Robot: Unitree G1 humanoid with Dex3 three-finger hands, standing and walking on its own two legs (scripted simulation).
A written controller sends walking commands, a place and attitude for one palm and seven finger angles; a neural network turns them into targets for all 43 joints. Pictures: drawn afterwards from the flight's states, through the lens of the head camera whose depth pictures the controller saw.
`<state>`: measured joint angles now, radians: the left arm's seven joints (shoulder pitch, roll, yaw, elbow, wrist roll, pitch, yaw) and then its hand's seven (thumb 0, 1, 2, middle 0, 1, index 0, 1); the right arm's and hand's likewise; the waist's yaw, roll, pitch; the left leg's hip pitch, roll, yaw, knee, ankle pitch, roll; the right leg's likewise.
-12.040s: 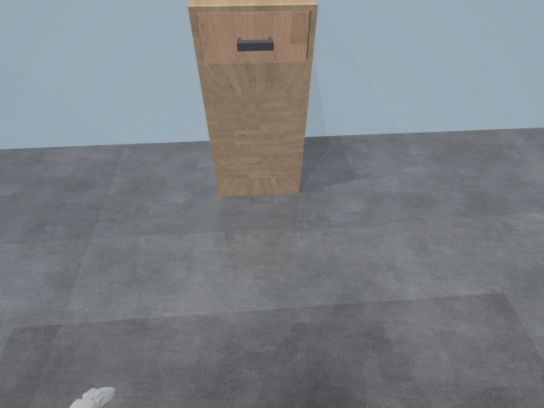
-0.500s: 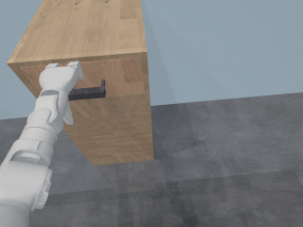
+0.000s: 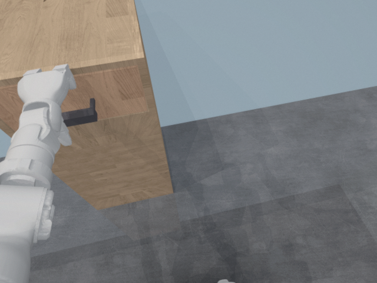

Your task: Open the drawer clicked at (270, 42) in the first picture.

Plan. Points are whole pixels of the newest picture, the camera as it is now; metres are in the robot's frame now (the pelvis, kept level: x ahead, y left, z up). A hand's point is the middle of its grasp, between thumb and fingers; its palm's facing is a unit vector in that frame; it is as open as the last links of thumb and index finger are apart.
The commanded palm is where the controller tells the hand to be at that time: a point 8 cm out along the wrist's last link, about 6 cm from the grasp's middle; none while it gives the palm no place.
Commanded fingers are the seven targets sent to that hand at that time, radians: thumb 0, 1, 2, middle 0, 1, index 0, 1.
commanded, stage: move the hooked fingers above the handle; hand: left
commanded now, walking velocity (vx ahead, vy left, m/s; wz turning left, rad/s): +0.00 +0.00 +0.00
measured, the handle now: (71, 112) +0.53 +0.27 +0.03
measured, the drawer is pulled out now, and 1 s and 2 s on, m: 0.00 0.00 0.00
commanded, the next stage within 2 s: none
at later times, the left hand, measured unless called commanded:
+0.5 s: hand (71, 106) +0.50 +0.24 +0.08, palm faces +0.03 -0.02 -1.00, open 13.5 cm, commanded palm +0.49 +0.28 +0.14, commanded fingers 0.00 -0.50 0.30 -0.30 -1.20 -0.30 -1.20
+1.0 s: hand (68, 107) +0.49 +0.25 +0.08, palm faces +0.00 +0.01 -1.00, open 13.8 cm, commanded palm +0.48 +0.30 +0.14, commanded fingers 0.00 -0.50 0.30 -0.30 -1.20 -0.30 -1.20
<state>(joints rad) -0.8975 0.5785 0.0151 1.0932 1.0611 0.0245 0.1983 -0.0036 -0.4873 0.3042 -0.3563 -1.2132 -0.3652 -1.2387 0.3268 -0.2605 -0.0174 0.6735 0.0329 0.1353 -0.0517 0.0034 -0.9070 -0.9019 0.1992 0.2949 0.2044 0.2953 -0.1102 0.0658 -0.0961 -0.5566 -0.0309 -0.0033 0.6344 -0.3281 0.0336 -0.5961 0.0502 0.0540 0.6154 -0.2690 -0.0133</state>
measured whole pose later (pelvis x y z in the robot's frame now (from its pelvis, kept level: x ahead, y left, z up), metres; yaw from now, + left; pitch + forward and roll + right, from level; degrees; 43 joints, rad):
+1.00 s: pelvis -0.02 +0.00 -0.01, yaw +0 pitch +17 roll -1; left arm -0.97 0.64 -0.01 1.12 1.07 -0.13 0.22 0.00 -0.49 0.30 -0.42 -1.21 -0.33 -1.20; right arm 0.35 -0.31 0.00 0.68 0.04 0.10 -0.10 0.00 -0.91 -0.90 0.20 0.29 0.21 0.30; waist -0.15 0.05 -0.08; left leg -0.68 -0.03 -0.01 0.72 -0.33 0.03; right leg -0.71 0.05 0.04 0.68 -0.26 -0.01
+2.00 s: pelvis -0.02 +0.00 -0.01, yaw +0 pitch +16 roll -1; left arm -0.99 0.62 -0.02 1.16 1.07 -0.09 0.22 0.00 -0.49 0.30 -0.43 -1.21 -0.33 -1.23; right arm 0.33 -0.29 0.02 0.67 0.04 0.10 -0.10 0.00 -0.91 -0.90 0.20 0.30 0.21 0.30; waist -0.14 0.05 -0.09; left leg -0.66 -0.03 -0.01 0.71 -0.33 0.04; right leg -0.69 0.05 0.05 0.67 -0.26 0.00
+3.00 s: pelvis +0.02 +0.03 -0.01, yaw +3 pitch +17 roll -3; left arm -0.86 0.54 -0.05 0.99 1.04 -0.11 0.21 -0.01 -0.49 0.30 -0.41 -1.22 -0.34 -1.21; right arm 0.35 -0.26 -0.05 0.71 -0.01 0.10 -0.01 0.00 -0.91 -0.90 0.20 0.29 0.20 0.30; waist -0.06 0.07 -0.13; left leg -0.63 -0.06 -0.05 0.75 -0.40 0.06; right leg -0.62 0.02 0.00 0.66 -0.33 0.01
